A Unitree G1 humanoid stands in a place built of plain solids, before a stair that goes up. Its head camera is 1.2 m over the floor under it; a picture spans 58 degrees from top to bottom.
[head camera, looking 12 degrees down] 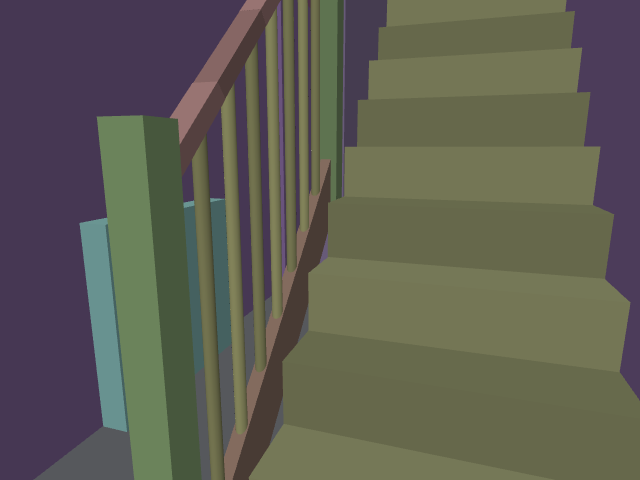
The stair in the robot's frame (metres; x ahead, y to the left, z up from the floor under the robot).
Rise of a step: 0.20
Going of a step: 0.22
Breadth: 0.90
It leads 18 degrees to the right of straight ahead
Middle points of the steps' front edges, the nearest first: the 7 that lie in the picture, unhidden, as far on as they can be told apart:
1.00 -0.32 0.60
1.22 -0.39 0.80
1.43 -0.46 1.01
1.64 -0.53 1.21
1.85 -0.59 1.41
2.07 -0.66 1.61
2.28 -0.73 1.81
